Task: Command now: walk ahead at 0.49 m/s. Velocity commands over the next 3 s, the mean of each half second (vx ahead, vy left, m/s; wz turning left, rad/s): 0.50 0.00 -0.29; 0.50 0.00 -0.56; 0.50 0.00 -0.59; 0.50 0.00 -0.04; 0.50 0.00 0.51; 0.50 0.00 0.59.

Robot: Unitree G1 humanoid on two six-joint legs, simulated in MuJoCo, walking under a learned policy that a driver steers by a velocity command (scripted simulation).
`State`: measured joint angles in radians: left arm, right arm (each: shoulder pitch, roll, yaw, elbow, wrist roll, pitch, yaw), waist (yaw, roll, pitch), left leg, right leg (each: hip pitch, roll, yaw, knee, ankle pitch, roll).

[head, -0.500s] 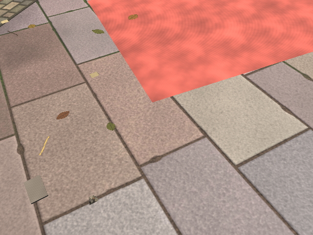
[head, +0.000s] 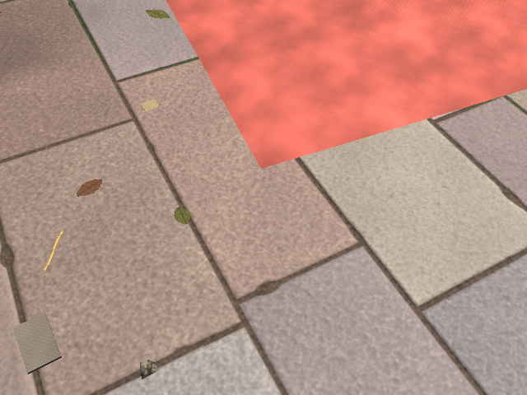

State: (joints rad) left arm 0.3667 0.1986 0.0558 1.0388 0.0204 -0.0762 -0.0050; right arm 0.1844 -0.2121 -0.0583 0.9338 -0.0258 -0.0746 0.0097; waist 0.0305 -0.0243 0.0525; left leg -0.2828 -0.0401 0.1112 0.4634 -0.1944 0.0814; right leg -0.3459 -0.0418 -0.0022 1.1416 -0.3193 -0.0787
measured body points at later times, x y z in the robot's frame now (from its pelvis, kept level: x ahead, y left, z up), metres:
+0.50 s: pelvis +0.28 -0.04 -0.01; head +0.31 -0.04 +0.43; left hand +0.44 +0.20 -0.15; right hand +0.25 -0.28 -0.16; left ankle +0.14 +0.09 -0.63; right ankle +0.34 -0.08 -0.74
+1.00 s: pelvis +0.57 -0.06 -0.01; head +0.61 -0.07 +0.43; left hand +0.68 +0.21 -0.15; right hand +0.66 -0.37 -0.10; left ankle +0.70 +0.00 -0.74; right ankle +0.37 -0.08 -0.68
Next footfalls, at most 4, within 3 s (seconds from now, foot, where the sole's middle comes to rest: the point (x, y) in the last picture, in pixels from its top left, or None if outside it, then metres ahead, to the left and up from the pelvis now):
0.40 right None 0.38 -0.09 -0.77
0.94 left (284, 296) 0.74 -0.02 -0.77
1.46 right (402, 275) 0.82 -0.36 -0.77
2.02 left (431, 191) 1.14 -0.50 -0.77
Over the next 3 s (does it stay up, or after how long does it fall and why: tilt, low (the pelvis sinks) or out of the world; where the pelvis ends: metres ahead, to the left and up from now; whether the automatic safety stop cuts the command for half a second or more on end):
stays up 1.41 -0.72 -0.01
